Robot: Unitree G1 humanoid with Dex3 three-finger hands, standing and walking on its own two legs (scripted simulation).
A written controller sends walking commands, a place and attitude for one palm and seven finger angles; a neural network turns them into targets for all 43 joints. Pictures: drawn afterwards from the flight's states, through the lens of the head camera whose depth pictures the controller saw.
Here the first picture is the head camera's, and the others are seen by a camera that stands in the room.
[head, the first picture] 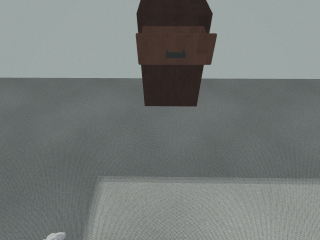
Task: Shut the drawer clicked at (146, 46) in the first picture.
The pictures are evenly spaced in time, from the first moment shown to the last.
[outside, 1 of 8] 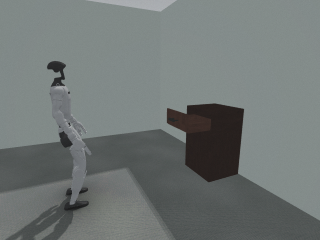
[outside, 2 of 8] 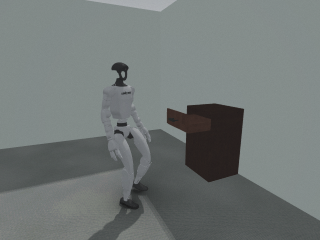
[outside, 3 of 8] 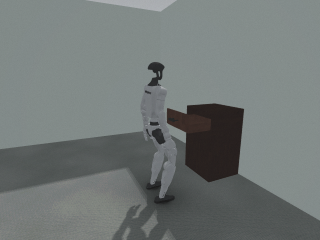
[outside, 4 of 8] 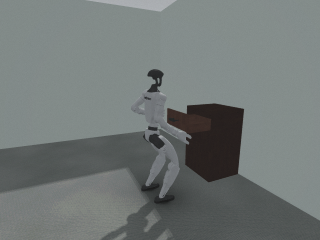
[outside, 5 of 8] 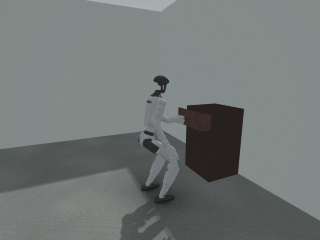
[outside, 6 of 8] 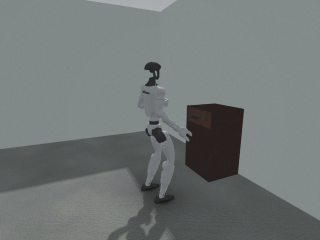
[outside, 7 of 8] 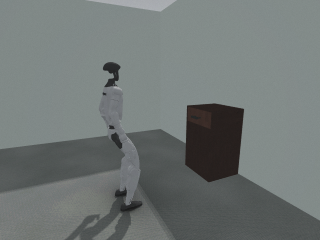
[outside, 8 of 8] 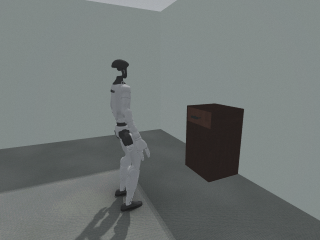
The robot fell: no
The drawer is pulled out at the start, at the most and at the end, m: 0.30 0.30 0.00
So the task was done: yes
